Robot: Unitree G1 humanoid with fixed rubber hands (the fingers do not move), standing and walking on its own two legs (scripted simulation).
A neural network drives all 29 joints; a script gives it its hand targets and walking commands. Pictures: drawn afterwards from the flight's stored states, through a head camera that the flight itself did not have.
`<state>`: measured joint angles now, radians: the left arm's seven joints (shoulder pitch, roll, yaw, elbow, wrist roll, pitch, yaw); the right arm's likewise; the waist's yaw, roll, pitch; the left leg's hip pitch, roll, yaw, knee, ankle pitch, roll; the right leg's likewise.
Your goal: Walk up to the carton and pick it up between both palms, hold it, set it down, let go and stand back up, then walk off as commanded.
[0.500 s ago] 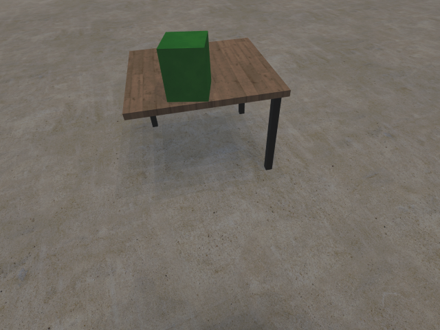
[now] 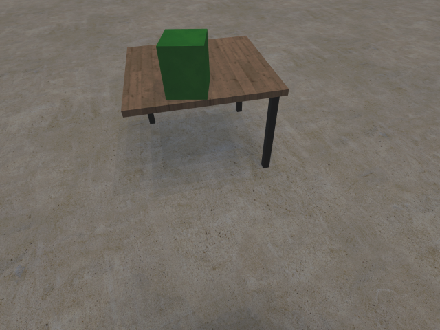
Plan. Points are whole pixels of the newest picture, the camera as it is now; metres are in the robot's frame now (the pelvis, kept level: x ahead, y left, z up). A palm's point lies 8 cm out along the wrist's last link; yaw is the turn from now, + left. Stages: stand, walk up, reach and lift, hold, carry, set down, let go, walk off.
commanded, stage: stand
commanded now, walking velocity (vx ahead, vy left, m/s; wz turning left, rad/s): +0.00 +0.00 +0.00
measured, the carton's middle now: (186, 64) +1.28 +0.18 -0.07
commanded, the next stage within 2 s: none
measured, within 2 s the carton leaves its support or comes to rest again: neither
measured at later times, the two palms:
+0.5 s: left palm out of the picture +0.13 +0.32 -0.10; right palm out of the picture +0.15 -0.29 -0.08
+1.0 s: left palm out of the picture +0.10 +0.32 -0.10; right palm out of the picture +0.13 -0.29 -0.08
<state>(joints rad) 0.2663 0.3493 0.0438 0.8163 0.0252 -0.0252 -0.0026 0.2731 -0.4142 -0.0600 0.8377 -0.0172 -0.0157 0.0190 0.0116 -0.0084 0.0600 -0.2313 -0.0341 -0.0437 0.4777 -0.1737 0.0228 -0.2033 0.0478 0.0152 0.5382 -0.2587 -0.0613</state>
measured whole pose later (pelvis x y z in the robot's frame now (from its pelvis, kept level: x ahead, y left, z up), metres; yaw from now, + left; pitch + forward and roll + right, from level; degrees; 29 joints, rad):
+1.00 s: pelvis +0.02 +0.02 +0.01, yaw +0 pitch -2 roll -1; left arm 0.19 0.36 0.04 0.92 0.03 -0.03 0.00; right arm 0.16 -0.41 -0.01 0.88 -0.02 -0.02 0.02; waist 0.01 -0.01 0.05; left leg -0.23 -0.03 -0.04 0.43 -0.17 0.02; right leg -0.16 0.05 0.02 0.40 -0.21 -0.03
